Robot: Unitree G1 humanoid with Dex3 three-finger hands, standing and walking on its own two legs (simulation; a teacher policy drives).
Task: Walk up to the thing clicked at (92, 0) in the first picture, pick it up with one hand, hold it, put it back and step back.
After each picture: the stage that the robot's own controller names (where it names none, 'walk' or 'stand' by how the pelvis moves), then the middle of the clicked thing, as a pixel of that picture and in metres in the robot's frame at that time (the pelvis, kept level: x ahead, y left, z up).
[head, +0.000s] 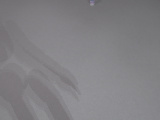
stand; out of the picture +2.27 -0.19 -0.66
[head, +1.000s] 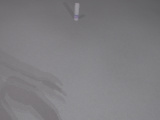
walk; (76, 11) +2.16 -0.03 -0.65
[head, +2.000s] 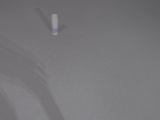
walk; (54, 24) +1.51 +0.20 -0.65
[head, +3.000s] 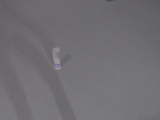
walk; (56, 59) +0.98 +0.18 -0.65
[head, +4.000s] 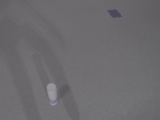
walk; (52, 94) +0.63 +0.19 -0.65
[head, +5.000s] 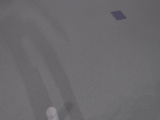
stand; (53, 118) +0.42 +0.20 -0.63
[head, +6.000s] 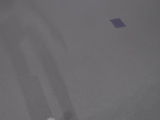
walk; out of the picture +0.38 +0.20 -0.66
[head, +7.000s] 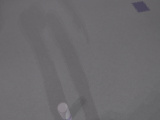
walk; (65, 113) +0.41 +0.18 -0.63
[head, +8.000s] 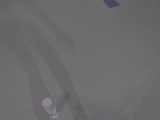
walk; (50, 108) +0.46 +0.28 -0.63
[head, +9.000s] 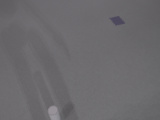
stand; (55, 117) +0.48 +0.21 -0.65
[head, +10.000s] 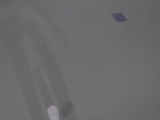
stand; (54, 116) +0.45 +0.20 -0.66
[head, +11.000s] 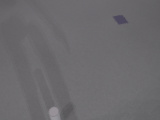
stand; (55, 118) +0.45 +0.19 -0.66
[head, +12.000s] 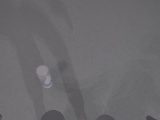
go down; (45, 77) +0.49 +0.21 -0.49
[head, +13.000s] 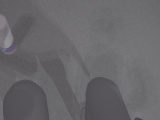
go down; (3, 37) +0.51 +0.29 -0.25
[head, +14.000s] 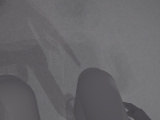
close in; out of the picture +0.49 +0.31 -0.20
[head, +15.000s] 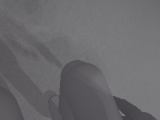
close; out of the picture +0.47 +0.34 -0.16
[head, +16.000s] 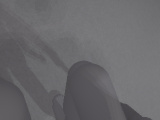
lift; out of the picture +0.43 +0.32 -0.16
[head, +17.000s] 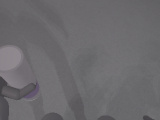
lift; (21, 78) +0.33 +0.19 +0.02
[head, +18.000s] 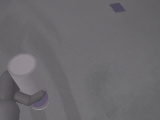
hold; (32, 86) +0.32 +0.17 +0.03
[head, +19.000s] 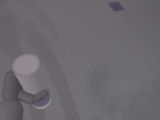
hold; (35, 86) +0.32 +0.16 +0.02
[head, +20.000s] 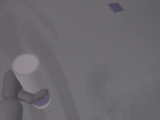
crouch; (35, 85) +0.32 +0.16 +0.02
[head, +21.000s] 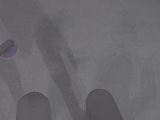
crouch; out of the picture +0.46 +0.24 -0.05
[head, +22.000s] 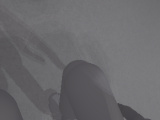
lower; out of the picture +0.45 +0.34 -0.18
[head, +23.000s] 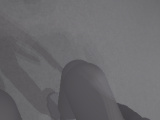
lower; out of the picture +0.46 +0.35 -0.17
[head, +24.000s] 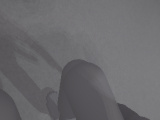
lower; out of the picture +0.46 +0.36 -0.17
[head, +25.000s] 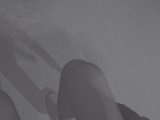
lower; out of the picture +0.46 +0.36 -0.17
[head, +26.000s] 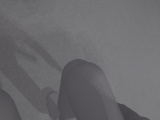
loosen; out of the picture +0.46 +0.36 -0.17
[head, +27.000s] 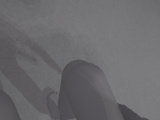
withdraw; out of the picture +0.46 +0.35 -0.17
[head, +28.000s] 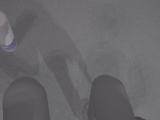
walk; (3, 34) +0.50 +0.30 -0.24
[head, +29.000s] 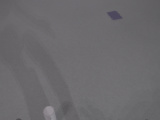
stand; (51, 118) +0.45 +0.19 -0.59
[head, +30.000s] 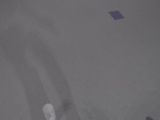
stand; (50, 115) +0.47 +0.21 -0.60
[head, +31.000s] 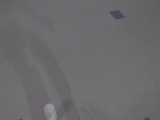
stand; (51, 115) +0.46 +0.20 -0.60
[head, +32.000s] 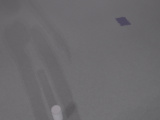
stand; (57, 116) +0.48 +0.19 -0.65
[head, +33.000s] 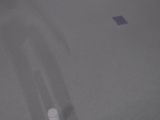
stand; (54, 119) +0.45 +0.20 -0.66
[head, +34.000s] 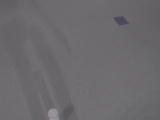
walk; (54, 119) +0.45 +0.20 -0.66
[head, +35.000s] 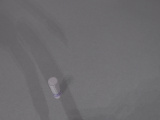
walk; (55, 88) +0.59 +0.24 -0.64
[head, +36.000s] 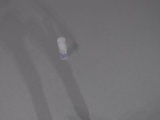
walk; (62, 49) +0.92 +0.17 -0.62
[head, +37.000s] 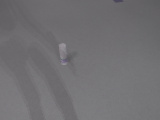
stand; (63, 54) +1.11 +0.22 -0.64
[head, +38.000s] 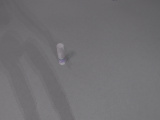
stand; (61, 54) +1.09 +0.20 -0.66
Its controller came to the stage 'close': yes
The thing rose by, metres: 0.67
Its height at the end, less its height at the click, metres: +0.00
